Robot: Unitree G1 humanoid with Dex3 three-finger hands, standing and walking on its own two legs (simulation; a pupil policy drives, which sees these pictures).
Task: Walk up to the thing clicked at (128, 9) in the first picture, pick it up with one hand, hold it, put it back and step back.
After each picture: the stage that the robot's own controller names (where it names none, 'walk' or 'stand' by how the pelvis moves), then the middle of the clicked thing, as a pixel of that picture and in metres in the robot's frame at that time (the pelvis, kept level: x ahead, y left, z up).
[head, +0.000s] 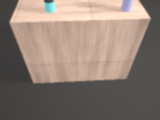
stand; out of the picture +1.05 -0.30 +0.04
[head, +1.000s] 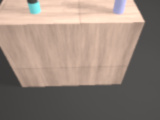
rise first; out of the picture +0.96 -0.17 +0.06
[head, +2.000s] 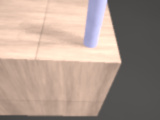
walk; (93, 22) +0.63 +0.00 +0.07
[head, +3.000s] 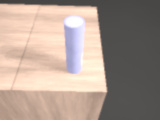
stand; (74, 48) +0.49 +0.06 +0.05
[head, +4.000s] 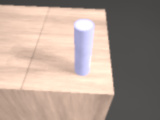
stand; (83, 50) +0.49 +0.02 +0.04
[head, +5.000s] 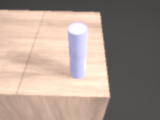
stand; (77, 54) +0.48 +0.04 +0.04
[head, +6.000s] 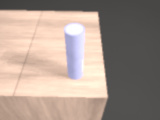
stand; (75, 54) +0.48 +0.06 +0.04
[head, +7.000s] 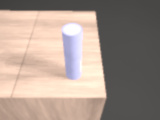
stand; (73, 54) +0.47 +0.06 +0.04
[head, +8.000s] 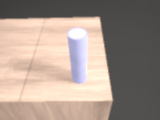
rise first; (78, 58) +0.47 +0.06 +0.04
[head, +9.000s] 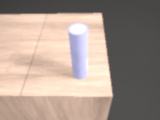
go down; (79, 54) +0.48 +0.06 +0.04
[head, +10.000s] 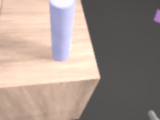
go down; (61, 32) +0.49 +0.05 +0.08
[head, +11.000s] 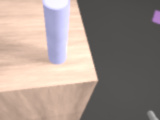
go down; (57, 34) +0.48 +0.06 +0.09
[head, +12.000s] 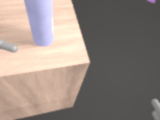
close in; (39, 10) +0.51 +0.07 +0.13
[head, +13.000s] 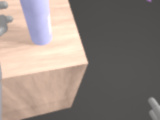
close; (36, 8) +0.51 +0.07 +0.13
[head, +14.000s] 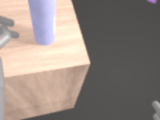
lift; (42, 9) +0.51 +0.07 +0.13
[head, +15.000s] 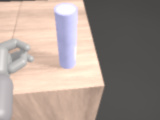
lift; (66, 40) +0.49 +0.06 +0.10
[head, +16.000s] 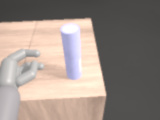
close; (72, 54) +0.50 +0.06 +0.06
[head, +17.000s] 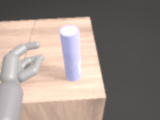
stand; (71, 56) +0.49 +0.06 +0.05
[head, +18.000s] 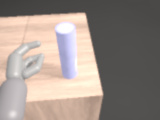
stand; (67, 53) +0.49 +0.06 +0.05
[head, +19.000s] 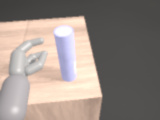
stand; (66, 56) +0.49 +0.07 +0.05
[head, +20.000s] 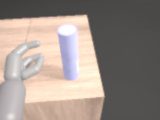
stand; (69, 55) +0.49 +0.06 +0.05
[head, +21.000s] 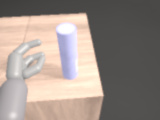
stand; (68, 54) +0.49 +0.06 +0.05
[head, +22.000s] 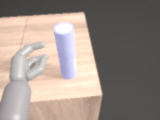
stand; (66, 54) +0.48 +0.07 +0.05
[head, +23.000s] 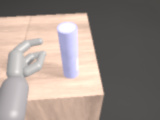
stand; (69, 53) +0.49 +0.06 +0.05
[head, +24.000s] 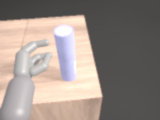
stand; (66, 56) +0.48 +0.07 +0.05
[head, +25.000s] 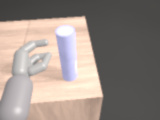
stand; (67, 56) +0.49 +0.07 +0.05
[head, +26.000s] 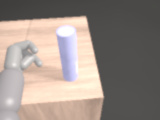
crouch; (68, 56) +0.49 +0.06 +0.05
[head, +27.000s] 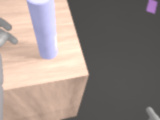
lower; (45, 30) +0.50 +0.07 +0.08
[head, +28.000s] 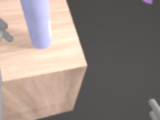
lower; (37, 13) +0.51 +0.07 +0.13
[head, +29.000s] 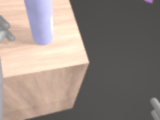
lower; (39, 9) +0.51 +0.07 +0.13
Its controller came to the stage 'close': yes
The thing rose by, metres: 0.00
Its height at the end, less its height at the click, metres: +0.00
